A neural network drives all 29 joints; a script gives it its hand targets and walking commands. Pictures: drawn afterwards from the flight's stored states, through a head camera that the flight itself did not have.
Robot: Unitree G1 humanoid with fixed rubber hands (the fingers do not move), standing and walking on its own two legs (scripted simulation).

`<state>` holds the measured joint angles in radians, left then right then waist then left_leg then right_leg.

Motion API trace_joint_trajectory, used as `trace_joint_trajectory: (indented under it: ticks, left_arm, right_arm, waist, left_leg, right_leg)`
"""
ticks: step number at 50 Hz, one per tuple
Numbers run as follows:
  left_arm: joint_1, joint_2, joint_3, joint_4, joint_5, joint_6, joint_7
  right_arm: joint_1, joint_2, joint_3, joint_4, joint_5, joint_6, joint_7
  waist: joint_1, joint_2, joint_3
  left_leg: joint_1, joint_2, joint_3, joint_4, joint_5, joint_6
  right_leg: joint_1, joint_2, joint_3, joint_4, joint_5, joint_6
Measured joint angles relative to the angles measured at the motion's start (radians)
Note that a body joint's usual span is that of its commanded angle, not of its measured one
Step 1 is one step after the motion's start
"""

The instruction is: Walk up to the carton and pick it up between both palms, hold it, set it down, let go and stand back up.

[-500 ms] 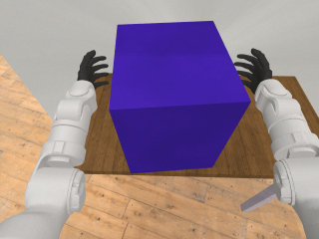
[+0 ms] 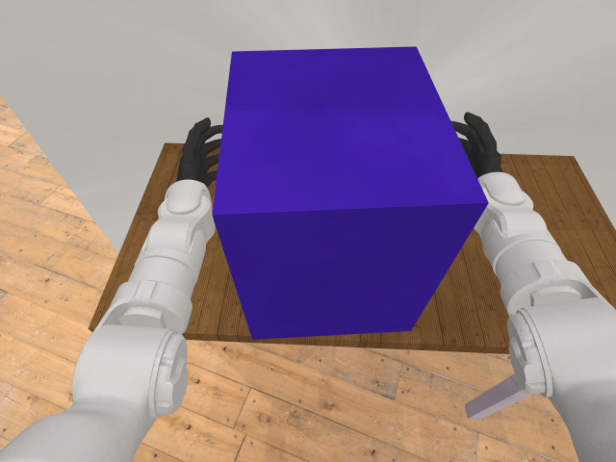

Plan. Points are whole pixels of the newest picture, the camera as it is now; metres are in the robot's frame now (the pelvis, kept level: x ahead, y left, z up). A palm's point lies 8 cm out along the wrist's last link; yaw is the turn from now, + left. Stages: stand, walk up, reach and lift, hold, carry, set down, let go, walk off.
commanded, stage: reach and lift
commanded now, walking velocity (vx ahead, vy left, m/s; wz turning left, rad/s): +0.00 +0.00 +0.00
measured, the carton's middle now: (328, 202) +0.44 +0.04 +0.07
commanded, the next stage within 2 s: none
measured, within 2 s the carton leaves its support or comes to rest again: neither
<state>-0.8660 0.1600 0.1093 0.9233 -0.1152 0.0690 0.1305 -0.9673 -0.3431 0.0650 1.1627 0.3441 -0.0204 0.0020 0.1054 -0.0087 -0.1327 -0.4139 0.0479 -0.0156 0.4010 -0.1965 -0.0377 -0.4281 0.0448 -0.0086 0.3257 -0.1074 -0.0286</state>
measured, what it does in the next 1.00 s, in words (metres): stands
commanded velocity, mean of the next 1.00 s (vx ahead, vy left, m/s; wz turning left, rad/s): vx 0.00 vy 0.00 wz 0.00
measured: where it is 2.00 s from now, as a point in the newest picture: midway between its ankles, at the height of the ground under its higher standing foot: outside the picture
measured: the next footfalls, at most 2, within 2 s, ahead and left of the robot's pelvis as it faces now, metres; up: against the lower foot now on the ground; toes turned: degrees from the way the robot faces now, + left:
none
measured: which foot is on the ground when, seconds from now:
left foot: down 0.00-1.00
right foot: down 0.00-1.00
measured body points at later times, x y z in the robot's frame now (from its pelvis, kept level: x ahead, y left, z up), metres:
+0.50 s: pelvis +0.00 +0.00 +0.00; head +0.04 +0.00 +0.45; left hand +0.43 +0.21 +0.12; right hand +0.48 -0.13 +0.12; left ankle -0.01 +0.14 -0.74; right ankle +0.02 -0.10 -0.74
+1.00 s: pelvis +0.01 +0.00 +0.01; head +0.03 +0.01 +0.46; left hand +0.43 +0.21 +0.13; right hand +0.46 -0.14 +0.13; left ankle -0.01 +0.14 -0.74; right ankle +0.02 -0.10 -0.74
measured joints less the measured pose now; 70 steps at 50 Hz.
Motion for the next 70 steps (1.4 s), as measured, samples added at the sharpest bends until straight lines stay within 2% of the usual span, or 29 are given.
trace_joint_trajectory:
  ticks: [8,13,19,30,38,42,47,50,58,65,70]
  left_arm:
    - [-0.027,-0.045,0.068,0.04,0.075,-0.018,0.021]
    - [-0.035,-0.056,0.082,0.045,0.09,-0.011,0.042]
    - [-0.041,-0.064,0.093,0.045,0.102,-0.001,0.058]
    - [-0.054,-0.061,0.108,0.066,0.106,-0.016,0.045]
    - [-0.046,-0.072,0.149,0.053,0.154,-0.017,0.031]
    - [-0.034,-0.091,0.224,0.022,0.228,-0.017,-0.005]
    - [0.026,-0.136,0.327,-0.075,0.358,-0.005,-0.083]
    - [0.074,-0.16,0.349,-0.13,0.391,0.003,-0.109]
    - [0.128,-0.19,0.348,-0.244,0.419,0.068,-0.132]
    - [0.145,-0.2,0.318,-0.298,0.414,0.134,-0.109]
    - [0.165,-0.204,0.304,-0.312,0.408,0.14,-0.104]
  right_arm:
    - [-0.022,0.071,-0.038,0.028,-0.052,0.0,-0.03]
    - [-0.026,0.087,-0.086,0.027,-0.101,0.007,-0.048]
    - [-0.025,0.092,-0.102,0.026,-0.115,0.018,-0.055]
    - [-0.023,0.101,-0.116,0.016,-0.133,0.027,-0.059]
    - [-0.018,0.121,-0.183,0.002,-0.201,0.025,-0.05]
    - [-0.003,0.154,-0.266,-0.039,-0.297,0.02,-0.018]
    - [0.059,0.22,-0.426,-0.138,-0.511,0.022,0.043]
    - [0.104,0.251,-0.477,-0.183,-0.569,0.004,0.081]
    - [0.15,0.27,-0.498,-0.242,-0.582,0.013,0.117]
    - [0.159,0.261,-0.486,-0.244,-0.557,0.026,0.13]
    - [0.176,0.255,-0.461,-0.25,-0.542,0.014,0.126]
  waist:
    - [-0.002,-0.002,0.007]
    - [-0.004,0.004,0.014]
    - [-0.004,0.006,0.017]
    - [-0.004,-0.002,0.019]
    - [-0.013,0.002,0.023]
    - [-0.025,-0.002,0.04]
    - [-0.059,-0.004,0.058]
    - [-0.071,-0.005,0.063]
    - [-0.074,-0.023,0.113]
    - [-0.076,-0.029,0.11]
    - [-0.079,-0.019,0.097]
  left_leg:
    - [0.017,-0.001,0.001,-0.01,0.005,-0.001]
    - [0.021,-0.001,-0.001,-0.007,0.004,0.0]
    - [0.025,0.0,0.0,-0.006,0.004,0.0]
    - [0.024,0.001,0.002,-0.008,0.007,-0.001]
    - [0.034,-0.002,0.002,-0.024,0.015,0.0]
    - [0.067,-0.006,0.003,-0.05,0.025,0.002]
    - [0.142,-0.015,-0.003,-0.102,0.041,0.006]
    - [0.188,-0.02,-0.001,-0.113,0.036,0.011]
    - [0.277,-0.026,0.019,-0.126,0.019,0.021]
    - [0.269,-0.024,0.028,-0.11,0.002,0.024]
    - [0.263,-0.023,0.03,-0.096,-0.012,0.027]
  right_leg:
    - [0.015,-0.001,0.0,-0.004,0.001,0.0]
    - [0.024,-0.002,-0.003,-0.008,0.003,0.0]
    - [0.029,-0.001,-0.003,-0.01,0.004,0.0]
    - [0.025,-0.001,-0.003,-0.006,0.003,-0.001]
    - [0.037,-0.004,-0.005,-0.02,0.008,0.0]
    - [0.065,-0.008,-0.005,-0.035,0.012,0.002]
    - [0.138,-0.019,-0.016,-0.07,0.013,0.006]
    - [0.18,-0.025,-0.017,-0.071,0.002,0.01]
    - [0.253,-0.033,-0.004,-0.06,-0.023,0.019]
    - [0.254,-0.032,-0.002,-0.067,-0.027,0.023]
    - [0.256,-0.032,-0.005,-0.066,-0.034,0.026]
